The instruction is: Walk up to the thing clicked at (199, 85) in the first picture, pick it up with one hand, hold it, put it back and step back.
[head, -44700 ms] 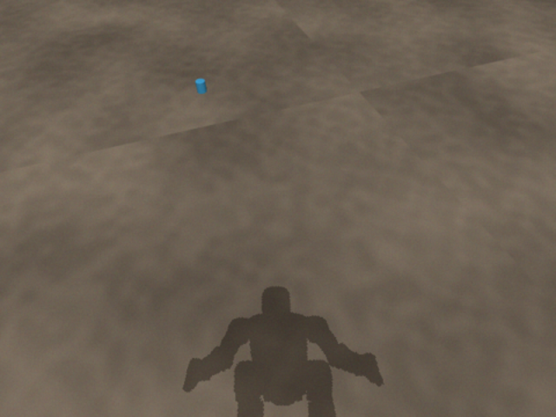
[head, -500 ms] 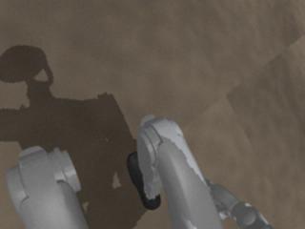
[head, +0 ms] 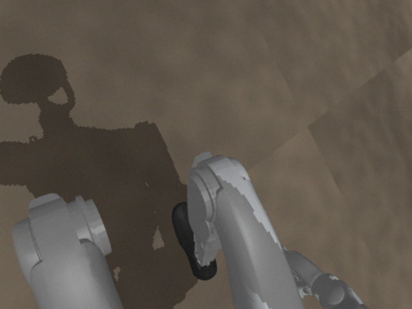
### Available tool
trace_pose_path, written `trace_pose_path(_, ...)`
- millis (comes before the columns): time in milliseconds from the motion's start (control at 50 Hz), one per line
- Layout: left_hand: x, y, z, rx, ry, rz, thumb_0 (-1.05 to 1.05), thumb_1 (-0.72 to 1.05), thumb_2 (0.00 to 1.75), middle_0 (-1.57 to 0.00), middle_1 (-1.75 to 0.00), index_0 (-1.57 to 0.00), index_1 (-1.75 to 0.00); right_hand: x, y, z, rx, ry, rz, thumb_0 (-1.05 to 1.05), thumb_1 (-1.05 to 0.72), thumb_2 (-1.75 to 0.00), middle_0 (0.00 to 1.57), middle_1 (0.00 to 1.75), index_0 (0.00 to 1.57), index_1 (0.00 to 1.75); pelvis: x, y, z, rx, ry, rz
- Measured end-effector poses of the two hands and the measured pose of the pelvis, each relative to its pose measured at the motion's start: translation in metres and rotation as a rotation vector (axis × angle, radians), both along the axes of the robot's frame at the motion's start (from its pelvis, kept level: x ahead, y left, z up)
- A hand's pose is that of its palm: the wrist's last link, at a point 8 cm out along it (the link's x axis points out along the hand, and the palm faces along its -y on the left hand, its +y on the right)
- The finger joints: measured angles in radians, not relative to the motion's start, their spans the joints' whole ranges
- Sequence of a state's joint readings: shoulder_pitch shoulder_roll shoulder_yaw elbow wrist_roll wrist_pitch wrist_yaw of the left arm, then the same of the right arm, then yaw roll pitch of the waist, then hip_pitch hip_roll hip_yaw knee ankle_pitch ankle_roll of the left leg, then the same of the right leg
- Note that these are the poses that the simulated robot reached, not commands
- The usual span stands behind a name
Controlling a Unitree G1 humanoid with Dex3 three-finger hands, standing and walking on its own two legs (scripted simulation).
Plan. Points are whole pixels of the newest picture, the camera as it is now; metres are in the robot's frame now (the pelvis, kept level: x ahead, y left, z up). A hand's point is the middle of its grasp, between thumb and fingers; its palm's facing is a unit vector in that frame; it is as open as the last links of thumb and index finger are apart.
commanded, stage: close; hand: left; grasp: from above
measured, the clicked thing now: out of the picture +0.41 +0.39 -0.26
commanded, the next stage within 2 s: settle in 1.08 s
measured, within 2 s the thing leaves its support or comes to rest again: leaves its support in 1.50 s
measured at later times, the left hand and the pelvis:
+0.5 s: hand out of the picture +0.40 +0.38 -0.24, palm faces -0.42 -0.21 -0.89, open 9.6 cm; pelvis +0.00 +0.00 +0.00, yaw +0 degrees
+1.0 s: hand out of the picture +0.40 +0.38 -0.24, palm faces -0.43 -0.19 -0.89, open 8.0 cm; pelvis +0.00 +0.00 +0.00, yaw +0 degrees
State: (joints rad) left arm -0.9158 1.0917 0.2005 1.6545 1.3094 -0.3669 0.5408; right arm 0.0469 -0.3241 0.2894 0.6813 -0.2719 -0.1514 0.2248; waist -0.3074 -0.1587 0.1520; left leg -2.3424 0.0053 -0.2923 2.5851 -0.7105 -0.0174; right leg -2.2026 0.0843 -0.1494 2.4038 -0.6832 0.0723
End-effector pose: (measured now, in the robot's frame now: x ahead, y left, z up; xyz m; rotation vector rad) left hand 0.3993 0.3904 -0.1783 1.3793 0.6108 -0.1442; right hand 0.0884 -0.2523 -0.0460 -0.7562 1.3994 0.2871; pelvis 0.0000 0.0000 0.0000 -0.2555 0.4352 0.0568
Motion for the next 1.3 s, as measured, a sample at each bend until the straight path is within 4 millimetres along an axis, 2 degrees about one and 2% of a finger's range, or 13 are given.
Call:
trace_pose_path(200,0.008,-0.009,0.003,0.039,-0.066,-0.015,0.00,-0.05,0.79,-0.36,-0.95,-0.41,-0.91,0.004,-0.009,0.002,-0.023,-0.032,0.022,0.00,-0.89,-0.89,0.20,0.30,0.20,0.30,-0.001,-0.001,-0.004,0.006,-0.006,-0.009)
trace_pose_path(560,0.005,-0.003,0.001,0.028,-0.008,0.041,-0.01,0.09,0.64,-0.55,-0.84,-0.60,-0.79,0.001,-0.002,0.000,0.017,-0.032,0.018,0.00,-0.90,-0.89,0.20,0.30,0.20,0.29,0.000,0.000,-0.002,0.004,0.004,-0.006)
trace_pose_path(880,0.003,-0.003,0.001,0.028,-0.023,0.017,-0.03,0.10,0.61,-0.56,-0.81,-0.77,-0.76,0.009,-0.004,0.001,-0.001,-0.042,0.038,0.00,-0.89,-0.89,0.20,0.30,0.20,0.29,-0.001,0.001,-0.003,0.002,-0.002,-0.003)
trace_pose_path(1080,0.004,-0.003,0.001,0.035,-0.014,0.012,-0.03,0.10,0.62,-0.56,-0.80,-0.87,-0.74,0.003,-0.002,0.000,0.011,-0.034,0.034,0.00,-0.90,-0.89,0.20,0.30,0.20,0.29,-0.001,0.002,-0.004,0.001,-0.002,-0.005)
trace_pose_path(1300,0.004,-0.004,0.001,0.039,-0.016,0.013,-0.03,0.09,0.62,-0.57,-0.80,-0.88,-0.73,-0.004,-0.001,0.000,0.019,-0.018,0.032,0.00,-0.90,-0.89,0.20,0.30,0.20,0.29,-0.001,0.001,-0.004,0.002,-0.005,-0.004)
